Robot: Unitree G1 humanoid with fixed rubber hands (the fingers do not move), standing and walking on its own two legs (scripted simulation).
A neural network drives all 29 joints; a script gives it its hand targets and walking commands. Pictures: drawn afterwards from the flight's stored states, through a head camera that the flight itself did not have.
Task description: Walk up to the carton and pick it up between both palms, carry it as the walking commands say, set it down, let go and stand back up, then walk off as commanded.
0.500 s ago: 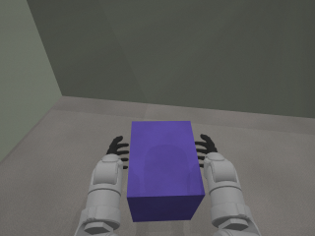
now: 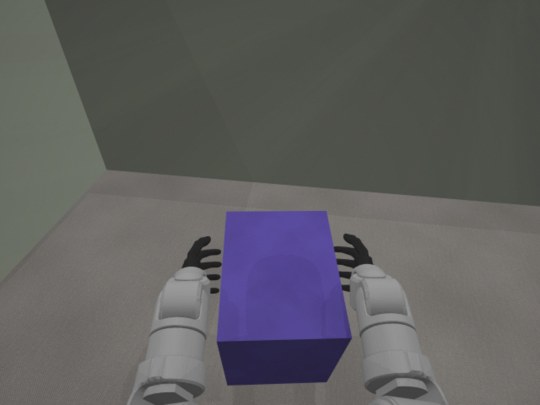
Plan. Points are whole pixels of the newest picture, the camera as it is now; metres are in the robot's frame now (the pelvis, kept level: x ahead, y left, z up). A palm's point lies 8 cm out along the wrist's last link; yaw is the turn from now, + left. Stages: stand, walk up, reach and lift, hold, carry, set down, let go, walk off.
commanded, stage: hold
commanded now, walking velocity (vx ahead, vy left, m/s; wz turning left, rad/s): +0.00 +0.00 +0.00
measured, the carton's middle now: (277, 297) +0.32 +0.00 -0.02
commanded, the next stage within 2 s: carry in 0.28 s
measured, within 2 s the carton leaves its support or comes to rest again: neither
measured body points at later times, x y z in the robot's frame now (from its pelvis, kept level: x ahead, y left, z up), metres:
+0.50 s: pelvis -0.01 +0.00 -0.01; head -0.03 +0.00 +0.44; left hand +0.31 +0.13 +0.06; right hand +0.31 -0.14 +0.06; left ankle +0.04 +0.12 -0.74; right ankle +0.03 -0.12 -0.74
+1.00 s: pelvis -0.05 +0.00 -0.02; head -0.09 +0.00 +0.43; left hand +0.23 +0.13 +0.09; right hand +0.23 -0.13 +0.08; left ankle +0.04 +0.13 -0.74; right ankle +0.03 -0.13 -0.74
